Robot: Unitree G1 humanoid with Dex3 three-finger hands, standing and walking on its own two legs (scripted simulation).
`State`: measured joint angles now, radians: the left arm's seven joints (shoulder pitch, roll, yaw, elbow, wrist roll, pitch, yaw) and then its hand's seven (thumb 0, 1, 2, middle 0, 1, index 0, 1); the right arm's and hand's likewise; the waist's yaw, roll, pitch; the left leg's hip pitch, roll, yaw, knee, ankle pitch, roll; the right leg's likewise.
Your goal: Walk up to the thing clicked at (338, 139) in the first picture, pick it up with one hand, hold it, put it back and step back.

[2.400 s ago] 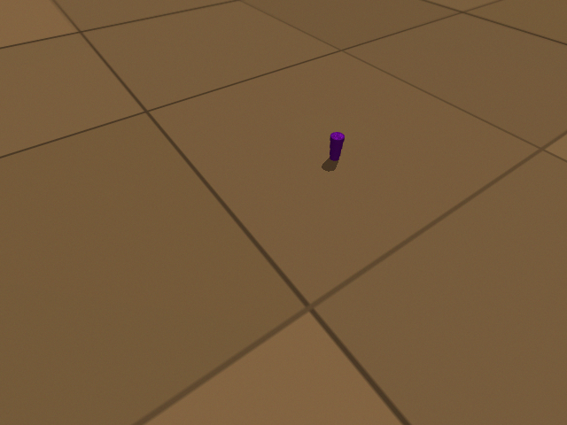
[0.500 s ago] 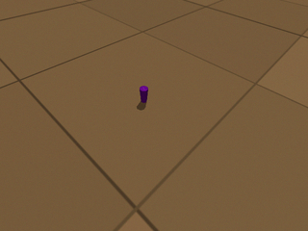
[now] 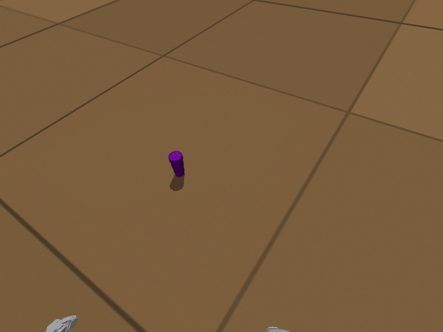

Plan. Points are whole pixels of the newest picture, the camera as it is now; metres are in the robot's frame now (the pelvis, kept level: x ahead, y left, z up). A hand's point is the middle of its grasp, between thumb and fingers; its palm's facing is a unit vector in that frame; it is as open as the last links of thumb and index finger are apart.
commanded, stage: walk up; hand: left
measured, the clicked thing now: (177, 165) +1.12 +0.24 -0.67
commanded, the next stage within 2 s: none
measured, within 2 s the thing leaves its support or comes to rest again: neither
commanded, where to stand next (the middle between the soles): +0.78 +0.05 m, yaw +0 degrees
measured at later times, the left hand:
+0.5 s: hand (73, 313) +0.23 +0.33 -0.14, palm faces -0.03 -0.93 -0.35, open 7.4 cm
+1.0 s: hand (112, 197) +0.49 +0.28 -0.09, palm faces -0.01 -0.91 -0.42, open 7.4 cm
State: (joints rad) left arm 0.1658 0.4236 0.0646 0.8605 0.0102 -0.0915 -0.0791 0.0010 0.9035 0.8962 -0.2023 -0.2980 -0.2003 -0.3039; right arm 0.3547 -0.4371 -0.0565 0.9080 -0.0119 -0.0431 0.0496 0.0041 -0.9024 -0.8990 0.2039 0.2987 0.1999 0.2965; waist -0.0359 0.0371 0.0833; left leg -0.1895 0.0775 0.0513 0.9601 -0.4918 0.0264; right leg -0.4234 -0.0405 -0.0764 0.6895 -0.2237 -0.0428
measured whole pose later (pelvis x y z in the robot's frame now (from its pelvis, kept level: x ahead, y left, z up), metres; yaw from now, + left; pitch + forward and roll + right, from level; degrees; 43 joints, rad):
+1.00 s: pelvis +0.41 +0.01 +0.02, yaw +1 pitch -3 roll +0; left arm 0.25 0.39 0.04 0.86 0.01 -0.10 -0.05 0.00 0.90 0.90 -0.20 -0.30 -0.20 -0.30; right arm 0.30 -0.44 -0.05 0.90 0.00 -0.03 0.06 0.00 -0.91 -0.90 0.20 0.30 0.20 0.30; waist 0.00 0.07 0.08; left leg -0.42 0.04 0.00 1.02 -0.39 0.03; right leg -0.28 -0.05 -0.10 0.54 -0.22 -0.03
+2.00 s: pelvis +0.69 +0.06 +0.00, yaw +1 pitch -3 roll +1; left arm 0.18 0.41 0.01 0.91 0.00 -0.03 0.00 0.00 0.90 0.90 -0.21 -0.30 -0.20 -0.30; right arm 0.18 -0.40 -0.04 0.94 -0.01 -0.01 0.02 0.00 -0.90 -0.90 0.20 0.30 0.20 0.30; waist 0.01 0.00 0.12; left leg -0.37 0.03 0.03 0.69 -0.26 -0.01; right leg -0.37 -0.08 -0.03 0.76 -0.34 0.01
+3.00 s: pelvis +0.71 +0.06 +0.03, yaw +1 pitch -2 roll +0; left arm 0.06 0.35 0.02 1.17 0.01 -0.01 -0.02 0.00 0.90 0.90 -0.20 -0.30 -0.20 -0.30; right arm 0.08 -0.35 0.00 1.18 -0.01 0.00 0.02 0.00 -0.90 -0.90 0.20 0.30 0.20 0.30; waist -0.01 0.00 0.06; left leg -0.18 0.03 0.02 0.35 -0.13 -0.02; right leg -0.14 -0.05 -0.04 0.33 -0.16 0.03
